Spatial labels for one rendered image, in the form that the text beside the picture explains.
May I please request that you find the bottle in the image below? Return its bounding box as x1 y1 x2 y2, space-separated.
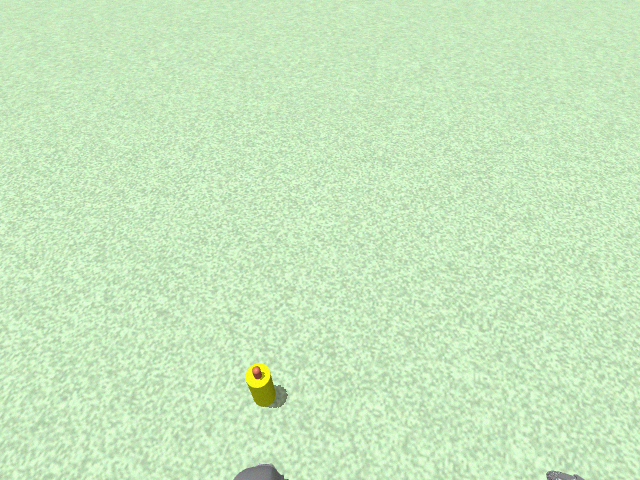
245 363 276 407

